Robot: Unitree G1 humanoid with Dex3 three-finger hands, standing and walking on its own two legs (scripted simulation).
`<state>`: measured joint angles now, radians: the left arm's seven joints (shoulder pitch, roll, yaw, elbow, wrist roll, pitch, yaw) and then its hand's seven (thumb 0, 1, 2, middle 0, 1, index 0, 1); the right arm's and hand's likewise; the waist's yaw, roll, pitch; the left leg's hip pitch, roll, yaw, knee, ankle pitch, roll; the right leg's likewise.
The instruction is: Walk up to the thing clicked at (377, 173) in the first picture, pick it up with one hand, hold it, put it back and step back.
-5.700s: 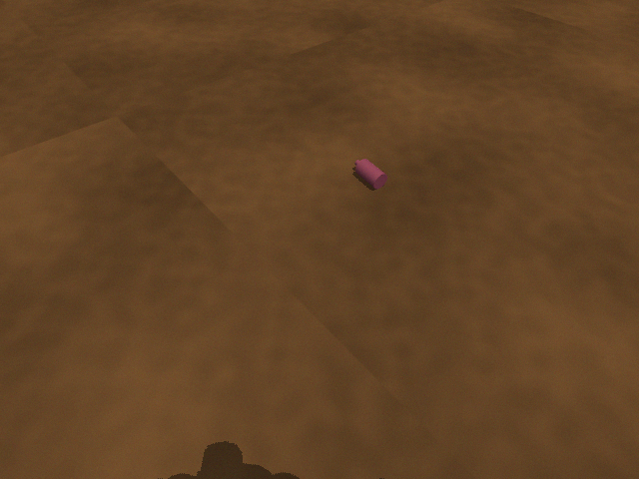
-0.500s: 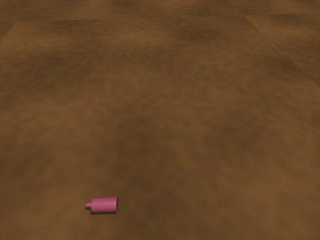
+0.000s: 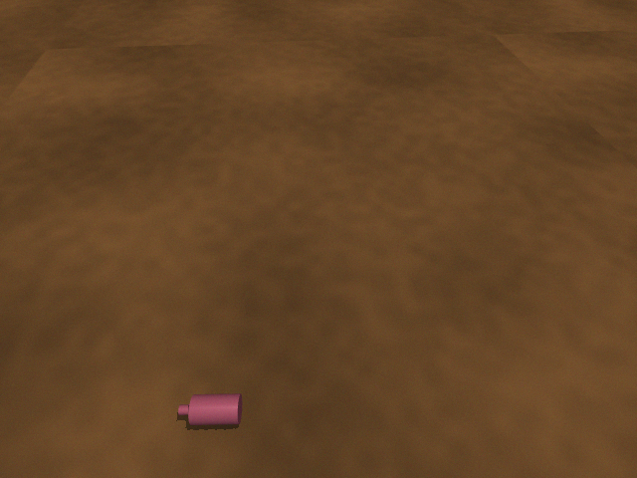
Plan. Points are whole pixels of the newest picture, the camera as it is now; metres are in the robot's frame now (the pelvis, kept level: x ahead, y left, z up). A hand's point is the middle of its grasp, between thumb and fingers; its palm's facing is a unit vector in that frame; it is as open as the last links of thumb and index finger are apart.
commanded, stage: walk up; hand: left
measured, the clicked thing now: (209, 409) +0.46 +0.31 -0.74
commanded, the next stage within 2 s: stand in 0.34 s
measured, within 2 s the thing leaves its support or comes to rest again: neither
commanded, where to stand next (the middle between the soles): +0.07 +0.00 m, yaw +0 degrees
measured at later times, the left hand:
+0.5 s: hand out of the picture +0.08 +0.24 -0.15, palm faces -0.01 -0.94 -0.34, open 7.3 cm
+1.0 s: hand out of the picture +0.07 +0.24 -0.15, palm faces -0.02 -0.94 -0.35, open 7.3 cm
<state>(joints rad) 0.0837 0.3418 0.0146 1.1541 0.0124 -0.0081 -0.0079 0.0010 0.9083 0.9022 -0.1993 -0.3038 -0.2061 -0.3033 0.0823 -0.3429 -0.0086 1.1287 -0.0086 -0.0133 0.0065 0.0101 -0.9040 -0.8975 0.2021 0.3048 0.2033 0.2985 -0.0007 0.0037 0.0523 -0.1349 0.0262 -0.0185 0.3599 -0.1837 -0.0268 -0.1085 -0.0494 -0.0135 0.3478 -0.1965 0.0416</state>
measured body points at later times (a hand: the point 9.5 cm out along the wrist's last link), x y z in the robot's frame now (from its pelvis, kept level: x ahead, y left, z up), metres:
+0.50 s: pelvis +0.00 -0.01 +0.00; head +0.01 -0.01 +0.45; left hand +0.08 +0.29 -0.13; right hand +0.08 -0.31 -0.13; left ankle +0.01 +0.14 -0.75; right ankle +0.00 -0.15 -0.75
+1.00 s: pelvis +0.00 -0.01 +0.00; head +0.01 -0.02 +0.45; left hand +0.07 +0.29 -0.13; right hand +0.08 -0.31 -0.13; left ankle +0.01 +0.14 -0.75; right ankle +0.00 -0.15 -0.75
